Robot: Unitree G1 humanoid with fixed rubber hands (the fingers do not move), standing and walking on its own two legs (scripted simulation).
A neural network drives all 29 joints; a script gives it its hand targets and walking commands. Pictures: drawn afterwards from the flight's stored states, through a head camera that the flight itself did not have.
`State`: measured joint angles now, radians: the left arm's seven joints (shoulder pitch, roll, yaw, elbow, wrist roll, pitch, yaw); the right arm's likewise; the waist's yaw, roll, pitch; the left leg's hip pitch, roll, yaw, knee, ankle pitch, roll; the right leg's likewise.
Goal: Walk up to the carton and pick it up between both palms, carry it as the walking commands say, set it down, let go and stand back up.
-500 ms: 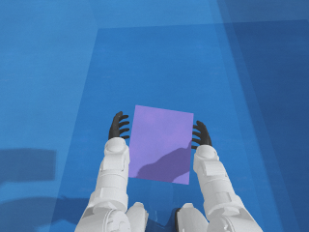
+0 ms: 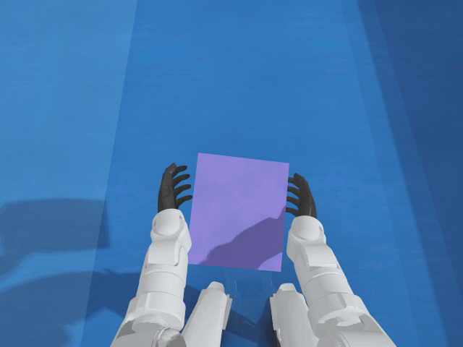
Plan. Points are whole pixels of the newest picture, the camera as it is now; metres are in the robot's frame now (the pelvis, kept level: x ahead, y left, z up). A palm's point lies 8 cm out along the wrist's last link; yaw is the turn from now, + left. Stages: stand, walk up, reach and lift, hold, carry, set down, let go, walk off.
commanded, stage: set down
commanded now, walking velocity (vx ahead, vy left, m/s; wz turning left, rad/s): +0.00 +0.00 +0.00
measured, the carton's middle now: (233, 210) +0.38 +0.06 -0.16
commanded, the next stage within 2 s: none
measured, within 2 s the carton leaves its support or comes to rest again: neither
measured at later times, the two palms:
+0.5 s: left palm (180, 207) +0.38 +0.17 -0.15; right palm (294, 211) +0.39 -0.07 -0.18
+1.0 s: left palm (188, 206) +0.40 +0.17 -0.24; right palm (287, 208) +0.42 -0.07 -0.27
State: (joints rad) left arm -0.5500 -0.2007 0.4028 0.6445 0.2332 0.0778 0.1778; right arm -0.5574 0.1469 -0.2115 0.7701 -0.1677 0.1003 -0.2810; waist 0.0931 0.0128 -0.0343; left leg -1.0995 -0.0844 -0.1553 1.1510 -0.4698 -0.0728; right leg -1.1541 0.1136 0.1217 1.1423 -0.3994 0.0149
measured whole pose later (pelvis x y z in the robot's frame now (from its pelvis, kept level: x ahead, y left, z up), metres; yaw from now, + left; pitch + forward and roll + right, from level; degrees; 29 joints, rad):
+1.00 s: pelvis -0.05 +0.00 -0.15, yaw +1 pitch +32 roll +2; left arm -0.99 -0.11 0.48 0.68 0.21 0.21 0.23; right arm -1.03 0.01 -0.25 0.87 -0.14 0.22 -0.26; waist 0.10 0.00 0.10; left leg -1.72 -0.16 -0.13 1.74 -0.60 -0.12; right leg -1.78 0.18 0.14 1.73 -0.51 0.07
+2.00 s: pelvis -0.07 +0.01 -0.27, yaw +2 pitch +31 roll +1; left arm -1.37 0.01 0.39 0.69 0.07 0.24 0.34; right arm -1.45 -0.19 -0.17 0.92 -0.02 0.27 -0.23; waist 0.08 0.02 0.53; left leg -2.04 -0.21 -0.12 2.11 -0.61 -0.15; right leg -2.08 0.19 0.11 2.09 -0.54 0.12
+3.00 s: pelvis -0.03 +0.01 -0.30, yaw +4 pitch +37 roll +1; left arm -1.29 0.06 0.46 0.84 0.10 0.13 0.14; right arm -1.38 -0.16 -0.23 1.06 -0.05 0.12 -0.14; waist 0.07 0.00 0.32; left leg -2.18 -0.16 -0.08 2.25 -0.73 -0.11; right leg -2.22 0.14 0.07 2.25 -0.68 0.07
